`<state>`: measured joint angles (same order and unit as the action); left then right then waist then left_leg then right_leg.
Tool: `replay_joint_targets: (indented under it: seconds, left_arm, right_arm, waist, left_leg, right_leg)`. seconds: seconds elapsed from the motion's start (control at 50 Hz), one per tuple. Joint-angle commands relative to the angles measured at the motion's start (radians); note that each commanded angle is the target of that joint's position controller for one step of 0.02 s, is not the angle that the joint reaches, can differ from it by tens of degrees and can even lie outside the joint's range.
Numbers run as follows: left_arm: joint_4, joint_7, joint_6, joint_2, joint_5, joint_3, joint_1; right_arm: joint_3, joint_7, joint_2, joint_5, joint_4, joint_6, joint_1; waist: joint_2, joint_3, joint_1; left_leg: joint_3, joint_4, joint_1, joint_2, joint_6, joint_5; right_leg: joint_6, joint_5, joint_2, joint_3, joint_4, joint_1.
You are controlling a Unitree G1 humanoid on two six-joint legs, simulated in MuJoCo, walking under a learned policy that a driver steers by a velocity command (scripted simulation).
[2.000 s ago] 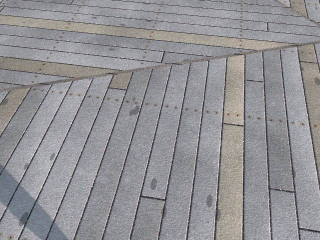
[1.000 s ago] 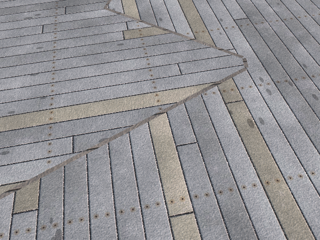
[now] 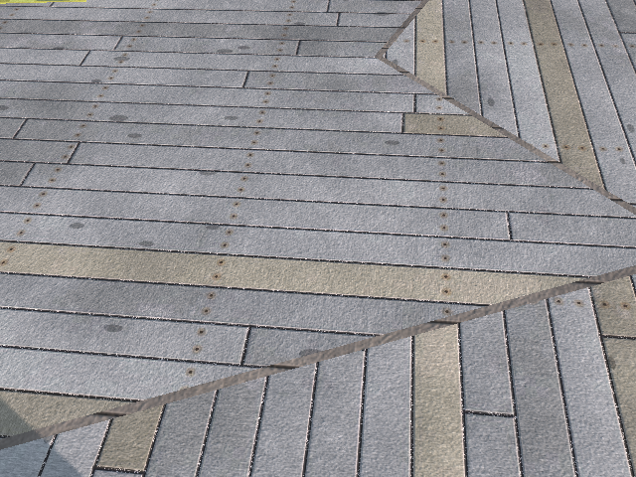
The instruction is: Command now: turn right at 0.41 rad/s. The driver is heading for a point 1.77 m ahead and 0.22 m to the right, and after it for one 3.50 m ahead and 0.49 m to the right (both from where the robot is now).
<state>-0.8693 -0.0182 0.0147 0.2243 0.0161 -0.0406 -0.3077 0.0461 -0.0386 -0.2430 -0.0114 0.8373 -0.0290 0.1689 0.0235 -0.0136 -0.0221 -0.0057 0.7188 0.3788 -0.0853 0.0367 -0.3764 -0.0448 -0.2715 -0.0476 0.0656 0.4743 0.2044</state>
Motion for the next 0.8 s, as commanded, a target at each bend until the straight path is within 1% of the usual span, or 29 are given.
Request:
replay_joint_targets:
  seconds: [0.02,0.04,0.08,0.14,0.18,0.22,0.24,0.26,0.28,0.3,0.32,0.34,0.36,0.38,0.4,0.42,0.44,0.46,0.5,0.56,0.62,0.66,0.68,0.7,0.72,0.74,0.76,0.78,0.8]
  left_arm:
    - [0.055,-0.012,-0.005,0.193,-0.005,-0.056,0.015]
    - [0.061,-0.011,0.000,0.187,-0.007,-0.059,0.025]
    - [0.061,-0.008,0.006,0.180,-0.009,-0.064,0.004]
    - [0.055,-0.009,0.013,0.200,-0.006,-0.077,-0.032]
    - [0.063,-0.004,0.019,0.218,-0.002,-0.085,-0.017]
    - [0.076,0.004,0.024,0.230,-0.002,-0.091,0.022]
    - [0.084,0.008,0.027,0.234,-0.004,-0.092,0.051]
    - [0.093,0.010,0.030,0.234,-0.009,-0.093,0.089]
    - [0.105,0.010,0.031,0.224,-0.018,-0.090,0.126]
    - [0.118,0.011,0.026,0.172,-0.020,-0.076,0.103]
    - [0.136,0.007,0.022,0.108,-0.022,-0.061,0.039]
    - [0.107,0.000,0.028,0.202,0.010,-0.080,0.042]
    - [0.092,0.005,0.032,0.218,0.008,-0.090,0.045]
    - [0.080,0.013,0.039,0.206,0.007,-0.090,0.041]
    - [0.077,0.026,0.047,0.199,0.008,-0.088,0.037]
    - [0.075,0.039,0.053,0.190,0.006,-0.084,0.031]
    - [0.077,0.046,0.055,0.186,0.001,-0.079,0.043]
    - [0.086,0.050,0.056,0.182,-0.002,-0.076,0.066]
    - [0.105,0.056,0.060,0.173,-0.002,-0.068,0.114]
    - [0.129,0.064,0.065,0.159,-0.002,-0.056,0.154]
    - [0.142,0.063,0.063,0.136,-0.010,-0.040,0.165]
    - [0.141,0.054,0.058,0.132,-0.014,-0.033,0.155]
    - [0.133,0.047,0.055,0.123,-0.014,-0.029,0.138]
    - [0.115,0.040,0.048,0.108,-0.010,-0.022,0.101]
    - [0.098,0.030,0.037,0.104,0.003,-0.014,0.074]
    - [0.091,0.017,0.019,0.150,0.029,-0.013,0.052]
    - [0.103,0.004,0.009,0.201,0.016,-0.010,0.125]
    - [0.092,-0.002,0.003,0.168,0.010,-0.007,0.141]
    - [0.095,-0.005,-0.002,0.152,0.012,0.002,0.185]
  right_arm:
    - [0.030,0.002,-0.096,-0.002,-0.063,0.002,-0.008]
    - [0.029,0.003,-0.095,-0.004,-0.062,0.001,-0.004]
    - [0.024,0.003,-0.087,0.000,-0.071,0.002,-0.023]
    - [0.014,0.001,-0.082,0.010,-0.100,0.005,-0.070]
    - [0.011,0.000,-0.091,0.015,-0.113,0.008,-0.069]
    - [0.011,-0.002,-0.104,0.019,-0.116,0.014,-0.040]
    - [0.011,-0.003,-0.107,0.020,-0.114,0.018,-0.013]
    - [0.010,-0.006,-0.106,0.017,-0.104,0.022,0.029]
    - [0.013,-0.013,-0.117,0.008,-0.093,0.030,0.075]
    - [0.029,-0.023,-0.190,-0.007,-0.094,0.036,0.090]
    - [0.047,-0.021,-0.302,-0.010,-0.123,0.028,0.031]
    - [0.042,-0.015,-0.256,-0.013,-0.121,0.020,0.046]
    - [0.020,-0.010,-0.184,-0.010,-0.134,0.020,0.010]
    - [0.009,-0.008,-0.148,-0.009,-0.143,0.019,-0.040]
    - [0.006,-0.010,-0.139,-0.011,-0.149,0.021,-0.059]
    - [0.006,-0.013,-0.142,-0.013,-0.150,0.023,-0.053]
    - [0.008,-0.012,-0.144,-0.015,-0.145,0.023,-0.031]
    - [0.010,-0.011,-0.149,-0.016,-0.139,0.025,-0.003]
    - [0.018,-0.010,-0.163,-0.013,-0.123,0.027,0.049]
    - [0.027,-0.004,-0.181,-0.015,-0.113,0.030,0.073]
    - [0.032,0.012,-0.195,-0.019,-0.104,0.032,0.067]
    - [0.034,0.022,-0.202,-0.018,-0.091,0.029,0.071]
    - [0.032,0.027,-0.200,-0.015,-0.083,0.026,0.068]
    - [0.026,0.031,-0.190,-0.007,-0.078,0.021,0.049]
    - [0.015,0.034,-0.164,-0.001,-0.066,0.019,0.051]
    - [-0.009,0.042,-0.088,0.000,-0.067,0.022,0.099]
    - [-0.031,0.043,-0.018,0.007,-0.070,0.019,0.141]
    - [-0.014,0.034,-0.094,0.007,-0.043,0.000,0.110]
    - [-0.002,0.036,-0.127,0.015,-0.047,-0.006,0.084]
  waist:
    - [-0.126,-0.016,0.033]
    - [-0.124,0.009,0.035]
    - [-0.128,0.040,0.014]
    - [-0.154,0.062,-0.022]
    - [-0.170,0.076,-0.026]
    - [-0.183,0.084,-0.012]
    - [-0.186,0.085,0.004]
    - [-0.178,0.083,0.035]
    - [-0.157,0.078,0.065]
    - [-0.024,0.085,0.047]
    - [0.230,0.079,0.002]
    - [0.145,0.078,0.025]
    - [0.068,0.037,0.001]
    - [0.054,-0.002,-0.021]
    - [0.095,-0.006,-0.028]
    - [0.133,-0.006,-0.023]
    - [0.133,-0.003,-0.009]
    - [0.127,0.001,0.007]
    - [0.121,0.006,0.037]
    - [0.128,0.013,0.053]
    - [0.145,0.026,0.055]
    - [0.161,0.038,0.055]
    - [0.157,0.042,0.044]
    - [0.137,0.043,0.013]
    - [0.091,0.044,-0.011]
    - [-0.065,0.101,0.010]
    - [-0.227,0.062,0.055]
    - [-0.189,0.052,0.015]
    - [-0.183,0.014,0.028]
  left_leg:
    - [-0.046,0.245,0.140,0.029,-0.039,-0.070]
    - [-0.043,0.250,0.149,0.030,-0.052,-0.059]
    - [-0.028,0.210,0.159,0.030,-0.072,-0.055]
    - [-0.029,0.108,0.142,0.033,-0.079,-0.061]
    - [-0.032,0.041,0.088,0.026,-0.071,-0.063]
    - [-0.035,-0.046,0.008,0.014,-0.059,-0.057]
    - [-0.035,-0.115,-0.049,0.008,-0.053,-0.035]
    - [-0.031,-0.230,-0.130,0.004,-0.047,0.035]
    - [-0.040,-0.380,-0.243,0.027,-0.040,0.145]
    - [-0.193,-0.483,-0.351,0.196,-0.003,0.121]
    - [-0.476,-0.507,-0.388,0.459,0.111,0.316]
    - [-0.464,-0.463,-0.302,0.501,0.197,0.406]
    - [-0.375,-0.458,-0.242,0.444,0.196,0.424]
    - [-0.273,-0.455,-0.202,0.376,0.165,0.419]
    - [-0.202,-0.449,-0.211,0.326,0.139,0.432]
    - [-0.152,-0.440,-0.228,0.299,0.135,0.482]
    - [-0.123,-0.431,-0.248,0.289,0.138,0.510]
    - [-0.113,-0.423,-0.280,0.297,0.148,0.530]
    - [-0.113,-0.414,-0.342,0.329,0.171,0.549]
    - [-0.093,-0.404,-0.362,0.360,0.184,0.547]
    - [-0.059,-0.376,-0.298,0.356,0.181,0.584]
    - [-0.063,-0.345,-0.275,0.353,0.181,0.631]
    - [-0.068,-0.323,-0.266,0.346,0.174,0.644]
    - [-0.056,-0.289,-0.234,0.326,0.150,0.635]
    - [-0.043,-0.262,-0.162,0.303,0.095,0.561]
    - [-0.002,-0.177,-0.053,0.243,0.025,0.331]
    - [0.048,-0.202,-0.028,0.138,-0.021,-0.076]
    - [-0.010,-0.112,-0.126,0.153,-0.022,-0.143]
    - [-0.017,-0.065,-0.089,0.122,-0.017,-0.131]
  right_leg:
    - [-0.202,0.554,0.263,0.298,-0.154,-0.063]
    - [-0.189,0.590,0.233,0.275,-0.133,-0.098]
    - [-0.181,0.623,0.208,0.269,-0.104,-0.149]
    - [-0.182,0.623,0.208,0.314,-0.076,-0.184]
    - [-0.176,0.621,0.207,0.353,-0.067,-0.166]
    - [-0.157,0.608,0.195,0.389,-0.062,-0.127]
    - [-0.139,0.582,0.181,0.401,-0.057,-0.097]
    - [-0.108,0.519,0.155,0.400,-0.041,-0.054]
    - [-0.060,0.393,0.114,0.384,-0.009,0.023]
    - [-0.003,0.148,0.039,0.306,0.104,0.146]
    - [0.043,-0.267,-0.137,0.095,0.271,0.321]
    - [0.048,-0.340,-0.062,0.058,0.483,0.306]
    - [0.045,-0.287,-0.041,0.067,0.561,0.288]
    - [0.050,-0.226,-0.027,0.054,0.610,0.279]
    - [0.057,-0.176,-0.023,0.038,0.643,0.287]
    - [0.072,-0.156,-0.023,0.019,0.660,0.300]
    - [0.084,-0.145,-0.021,0.002,0.652,0.309]
    - [0.094,-0.141,-0.018,-0.008,0.633,0.323]
    - [0.104,-0.146,-0.003,-0.018,0.574,0.347]
    - [0.100,-0.163,0.022,-0.043,0.471,0.316]
    - [0.071,-0.184,0.017,-0.076,0.328,0.184]
    - [0.049,-0.187,0.002,-0.094,0.232,0.110]
    - [0.037,-0.150,-0.005,-0.100,0.148,0.065]
    - [0.022,-0.040,-0.006,-0.109,-0.007,-0.018]
    - [0.012,0.146,0.021,-0.075,-0.215,-0.148]
    - [-0.005,0.196,0.210,0.132,-0.290,-0.315]
    - [-0.101,0.476,0.401,0.261,-0.245,-0.202]
    - [-0.160,0.415,0.377,0.195,-0.210,-0.112]
    - [-0.158,0.396,0.343,0.158,-0.212,-0.104]
